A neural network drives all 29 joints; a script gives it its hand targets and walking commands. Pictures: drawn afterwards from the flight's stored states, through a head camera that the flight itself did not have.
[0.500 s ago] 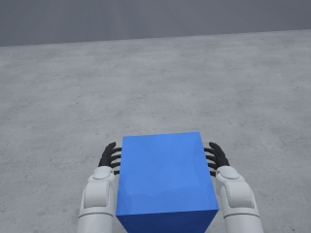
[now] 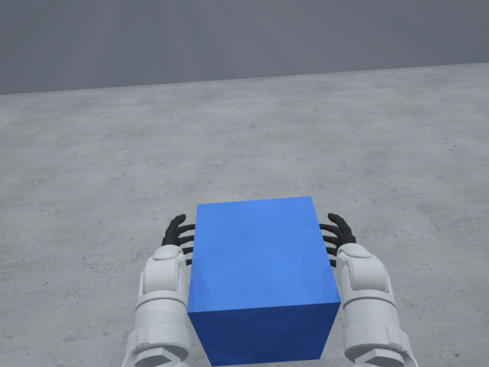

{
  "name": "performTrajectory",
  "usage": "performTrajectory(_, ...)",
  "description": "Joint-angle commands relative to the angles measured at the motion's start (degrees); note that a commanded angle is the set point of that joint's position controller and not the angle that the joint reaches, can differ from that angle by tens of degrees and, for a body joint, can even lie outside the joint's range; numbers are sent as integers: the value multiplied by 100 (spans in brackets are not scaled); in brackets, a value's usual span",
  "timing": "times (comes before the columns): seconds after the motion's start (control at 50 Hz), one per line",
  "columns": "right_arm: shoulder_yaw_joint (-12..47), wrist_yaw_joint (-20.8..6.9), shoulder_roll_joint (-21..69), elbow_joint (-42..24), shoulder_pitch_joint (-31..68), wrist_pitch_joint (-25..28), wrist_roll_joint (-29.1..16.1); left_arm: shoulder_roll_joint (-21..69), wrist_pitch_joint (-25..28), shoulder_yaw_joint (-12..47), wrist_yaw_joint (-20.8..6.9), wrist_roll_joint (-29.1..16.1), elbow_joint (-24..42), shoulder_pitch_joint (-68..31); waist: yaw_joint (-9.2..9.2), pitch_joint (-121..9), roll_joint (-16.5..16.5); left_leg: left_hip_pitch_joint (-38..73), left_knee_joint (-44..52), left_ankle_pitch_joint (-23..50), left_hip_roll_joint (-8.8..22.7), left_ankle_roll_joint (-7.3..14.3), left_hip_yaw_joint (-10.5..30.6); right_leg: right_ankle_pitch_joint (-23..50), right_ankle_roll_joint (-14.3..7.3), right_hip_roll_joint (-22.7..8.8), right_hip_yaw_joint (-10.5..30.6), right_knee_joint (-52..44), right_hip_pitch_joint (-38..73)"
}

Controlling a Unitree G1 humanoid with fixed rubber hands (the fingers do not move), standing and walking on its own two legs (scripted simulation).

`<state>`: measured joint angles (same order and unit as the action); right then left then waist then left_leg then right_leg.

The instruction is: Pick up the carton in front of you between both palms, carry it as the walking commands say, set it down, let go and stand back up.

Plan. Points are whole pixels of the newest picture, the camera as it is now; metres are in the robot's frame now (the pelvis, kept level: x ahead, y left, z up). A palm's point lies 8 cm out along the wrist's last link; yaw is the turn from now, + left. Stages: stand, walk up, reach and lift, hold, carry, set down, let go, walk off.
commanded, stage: set down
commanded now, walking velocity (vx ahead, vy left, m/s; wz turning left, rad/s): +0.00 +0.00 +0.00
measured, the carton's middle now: (260, 283) +0.30 -0.01 -0.03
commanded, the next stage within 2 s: none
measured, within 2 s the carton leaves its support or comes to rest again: neither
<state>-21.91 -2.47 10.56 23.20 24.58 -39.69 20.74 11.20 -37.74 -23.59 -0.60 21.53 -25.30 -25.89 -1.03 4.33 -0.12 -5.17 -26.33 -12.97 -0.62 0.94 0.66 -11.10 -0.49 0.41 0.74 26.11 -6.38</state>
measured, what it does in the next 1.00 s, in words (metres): lowers itself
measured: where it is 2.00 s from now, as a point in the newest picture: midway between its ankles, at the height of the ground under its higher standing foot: outside the picture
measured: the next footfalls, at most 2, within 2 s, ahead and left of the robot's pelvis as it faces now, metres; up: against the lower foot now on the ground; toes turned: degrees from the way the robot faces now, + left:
none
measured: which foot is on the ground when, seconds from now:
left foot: down 0.00-1.00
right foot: down 0.00-1.00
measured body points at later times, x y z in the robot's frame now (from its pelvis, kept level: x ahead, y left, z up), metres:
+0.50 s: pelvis -0.03 +0.00 -0.08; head +0.18 -0.01 +0.32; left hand +0.37 +0.14 -0.15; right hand +0.38 -0.16 -0.15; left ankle +0.05 +0.12 -0.74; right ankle +0.06 -0.11 -0.74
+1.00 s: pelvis -0.02 -0.01 -0.20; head +0.23 -0.03 +0.18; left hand +0.42 +0.13 -0.29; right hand +0.43 -0.17 -0.30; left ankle +0.05 +0.12 -0.74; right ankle +0.06 -0.11 -0.74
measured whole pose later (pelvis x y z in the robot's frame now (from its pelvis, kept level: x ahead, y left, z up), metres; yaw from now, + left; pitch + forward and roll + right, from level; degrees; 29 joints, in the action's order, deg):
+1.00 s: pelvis -0.02 -0.01 -0.20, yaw +3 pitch +45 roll +2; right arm -20.9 -0.7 0.4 37.3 44.0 -11.8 11.9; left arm 8.1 -9.9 -25.8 5.9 10.0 -33.0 -41.5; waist -1.2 -13.5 -2.1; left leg -100.5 -83.8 -27.9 -4.3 -2.5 3.1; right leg -27.0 -0.8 2.2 1.4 84.7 -102.1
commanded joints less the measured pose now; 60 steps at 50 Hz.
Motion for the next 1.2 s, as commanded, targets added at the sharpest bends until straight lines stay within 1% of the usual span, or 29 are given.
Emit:
performTrajectory(0.0,1922,-1316,4775,1047,4603,535,-897,4976,487,1956,-1403,-924,-1177,-4250,23,-762,-11,-549,429,-1630,-338,146,309,-1629,-53,350,310,-318,-241)
performTrajectory(0.02,1658,-1246,4656,1175,4685,592,-746,4831,558,1677,-1327,-801,-1275,-4363,43,-809,46,-612,331,-1528,-337,155,307,-1595,-37,360,313,-254,-269)
performTrajectory(0.08,640,-1029,3866,1756,4629,659,-210,4076,602,688,-1044,-260,-1689,-4372,100,-600,43,-1021,148,-1897,-340,140,315,-1982,-83,392,247,9,-520)
performTrajectory(0.1,428,-987,3641,1834,4520,697,-66,3880,617,484,-978,-142,-1697,-4277,99,-540,85,-1106,55,-1808,-361,111,291,-1906,-92,396,224,80,-676)
performTrajectory(0.14,119,-935,3277,1929,4239,837,209,3611,695,229,-892,36,-1637,-4085,62,-550,120,-1283,-115,-1425,-413,68,224,-1518,-101,407,174,231,-1021)
performTrajectory(0.18,-184,-885,2884,2004,4001,1048,460,3336,864,49,-822,180,-1658,-3945,-29,-709,73,-1547,-320,-1351,-477,0,171,-1421,-132,449,141,443,-1363)
performTrajectory(0.22,-271,-862,2661,1909,3880,1334,577,3232,1132,56,-799,208,-1593,-3878,-135,-971,44,-1925,-617,-1289,-528,-62,118,-1379,-151,514,97,725,-1721)
performTrajectory(0.26,-46,-877,2682,1635,3964,1708,478,3309,1490,266,-792,131,-1451,-3808,-136,-1286,6,-2396,-977,-927,-592,-90,63,-1039,-154,577,62,1068,-2145)
performTrajectory(0.3,408,-924,2885,1411,4267,2125,238,3566,1912,665,-761,-83,-1370,-3927,-69,-1866,-59,-2867,-1390,-607,-653,-105,97,-748,-164,597,90,1493,-2476)
performTrajectory(0.34,983,-1019,3389,1428,4440,2511,-84,3980,2316,1138,-716,-306,-1314,-4018,22,-2595,-132,-3191,-1811,-282,-716,-142,153,-422,-151,619,103,1958,-2767)
performTrajectory(0.38,1616,-1118,3921,1478,4463,2807,-401,4413,2654,1708,-715,-609,-1239,-4124,-11,-3424,40,-3406,-2253,36,-747,-195,150,-47,-76,633,134,2332,-2897)
performTrajectory(0.4,1945,-1147,4120,1361,4512,2918,-590,4618,2776,2040,-722,-781,-1115,-4186,-12,-3988,88,-3482,-2459,257,-762,-221,136,201,-39,643,131,2530,-2879)
performTrajectory(0.44,2574,-1184,4423,1105,4638,3038,-942,4960,2896,2713,-726,-1072,-810,-4352,-21,-5223,85,-3566,-2859,766,-803,-259,123,748,21,672,128,2928,-2892)
performTrajectory(0.46,2797,-1201,4436,907,4706,3068,-1080,5063,2908,3021,-727,-1181,-628,-4434,-36,-5810,53,-3600,-3045,947,-821,-276,118,928,37,688,122,3144,-2991)
performTrajectory(0.48,3079,-1205,4534,754,4726,3068,-1205,5142,2900,3266,-715,-1284,-514,-4400,-1,-6295,61,-3684,-3212,1078,-835,-282,112,1061,56,699,120,3329,-3089)
performTrajectory(0.52,3479,-1204,4615,452,4707,3024,-1402,5274,2850,3624,-700,-1452,-357,-4266,-3,-6989,92,-3998,-3518,1216,-865,-300,79,1277,103,720,127,3646,-3263)
performTrajectory(0.54,3611,-1202,4664,438,4601,2967,-1458,5320,2805,3726,-698,-1508,-345,-4157,-4,-7115,112,-4219,-3642,1228,-883,-315,56,1355,133,734,136,3757,-3382)
performTrajectory(0.58,3684,-1201,4669,539,4350,2828,-1477,5341,2671,3745,-718,-1534,-488,-3910,-4,-6947,144,-4745,-3813,1098,-906,-336,31,1332,172,743,146,3900,-3763)
performTrajectory(0.62,3583,-1212,4662,743,4158,2685,-1414,5310,2538,3622,-757,-1478,-681,-3739,9,-6530,154,-5265,-3920,882,-913,-330,32,1172,172,738,163,3970,-4211)
performTrajectory(0.66,3401,-1205,4611,980,3985,2585,-1330,5243,2454,3456,-788,-1444,-858,-3638,-20,-6159,168,-5739,-4038,728,-918,-310,40,1056,157,715,179,4031,-4636)
performTrajectory(0.72,3131,-1154,4451,1230,3938,2565,-1255,5094,2457,3229,-780,-1430,-1049,-3653,-65,-5845,142,-6322,-4274,666,-935,-305,34,1014,142,693,197,4204,-5176)
performTrajectory(0.78,2937,-1050,4239,1373,4079,2657,-1225,4916,2570,3057,-711,-1419,-1161,-3806,-88,-5816,142,-6893,-4555,620,-966,-319,8,1064,146,688,228,4459,-5501)
performTrajectory(0.84,2827,-926,4041,1466,4270,2792,-1235,4761,2715,2954,-612,-1427,-1197,-4039,-141,-5994,163,-7439,-4879,529,-1008,-343,-33,1126,162,702,241,4771,-5675)
performTrajectory(0.9,2860,-817,3900,1497,4504,2903,-1323,4673,2818,3011,-501,-1521,-1143,-4362,-215,-6329,104,-7870,-5216,329,-1053,-392,-107,1086,183,728,217,5125,-5785)
performTrajectory(0.96,2977,-757,3801,1465,4844,2950,-1479,4600,2846,3061,-366,-1603,-1083,-4672,-224,-6636,67,-8036,-5534,70,-1098,-426,-192,789,213,772,142,5449,-6045)
performTrajectory(1.04,3105,-747,3628,1402,5393,2926,-1686,4496,2798,2982,-180,-1637,-1056,-5067,-167,-6900,101,-8127,-5930,-277,-1145,-440,-291,264,241,815,23,5829,-6471)
performTrajectory(1.18,2887,-795,3286,1568,6317,2816,-1766,4398,2673,2729,10,-1671,-1181,-5967,-255,-6879,177,-8399,-6529,-814,-1165,-426,-369,-504,229,812,-137,6385,-7235)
